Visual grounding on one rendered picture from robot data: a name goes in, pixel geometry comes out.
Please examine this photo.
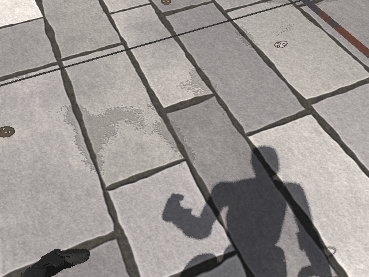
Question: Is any left robot hand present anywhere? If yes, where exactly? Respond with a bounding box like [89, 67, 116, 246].
[21, 249, 90, 277]

